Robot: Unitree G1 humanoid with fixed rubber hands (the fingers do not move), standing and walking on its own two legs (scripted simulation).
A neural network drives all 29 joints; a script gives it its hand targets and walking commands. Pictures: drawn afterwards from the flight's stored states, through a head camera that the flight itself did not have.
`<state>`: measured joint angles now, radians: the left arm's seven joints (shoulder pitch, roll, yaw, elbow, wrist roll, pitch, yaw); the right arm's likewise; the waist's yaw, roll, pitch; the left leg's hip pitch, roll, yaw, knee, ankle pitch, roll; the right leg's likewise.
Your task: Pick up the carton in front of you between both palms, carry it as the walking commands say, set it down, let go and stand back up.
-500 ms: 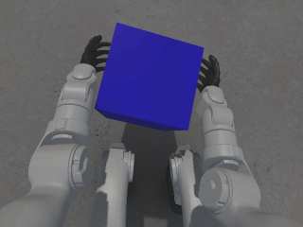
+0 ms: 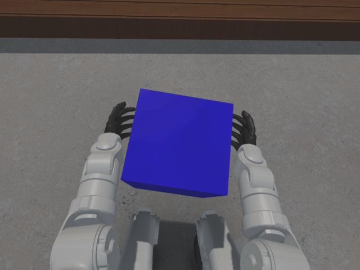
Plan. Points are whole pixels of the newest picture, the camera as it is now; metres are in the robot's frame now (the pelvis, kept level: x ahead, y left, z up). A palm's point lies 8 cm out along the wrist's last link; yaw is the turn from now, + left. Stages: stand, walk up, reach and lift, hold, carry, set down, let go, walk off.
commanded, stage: reach and lift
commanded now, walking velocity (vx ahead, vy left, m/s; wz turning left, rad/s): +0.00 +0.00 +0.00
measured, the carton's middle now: (176, 152) +0.42 +0.02 -0.12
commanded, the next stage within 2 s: hold in 1.86 s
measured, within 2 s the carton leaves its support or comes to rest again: neither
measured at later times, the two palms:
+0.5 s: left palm (94, 122) +0.38 +0.16 +0.11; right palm (288, 127) +0.38 -0.14 +0.12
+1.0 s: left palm (64, 105) +0.34 +0.15 +0.22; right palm (351, 101) +0.36 -0.15 +0.23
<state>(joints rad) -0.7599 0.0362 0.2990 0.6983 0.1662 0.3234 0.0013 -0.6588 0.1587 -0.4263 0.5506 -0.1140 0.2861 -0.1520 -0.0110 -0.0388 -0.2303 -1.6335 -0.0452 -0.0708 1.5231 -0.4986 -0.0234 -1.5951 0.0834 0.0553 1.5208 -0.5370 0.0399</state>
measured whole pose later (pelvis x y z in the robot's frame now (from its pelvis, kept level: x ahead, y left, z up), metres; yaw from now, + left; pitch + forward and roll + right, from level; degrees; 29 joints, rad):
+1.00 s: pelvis +0.05 -0.01 +0.20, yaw +2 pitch -3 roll +0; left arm -0.32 -0.17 0.31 0.44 0.33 0.61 0.00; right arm -0.36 0.18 -0.35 0.47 -0.33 0.59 -0.01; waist 0.00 -0.01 -0.04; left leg -0.20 -0.02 -0.08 0.47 -0.21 -0.01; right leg -0.18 0.03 0.09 0.49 -0.25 0.00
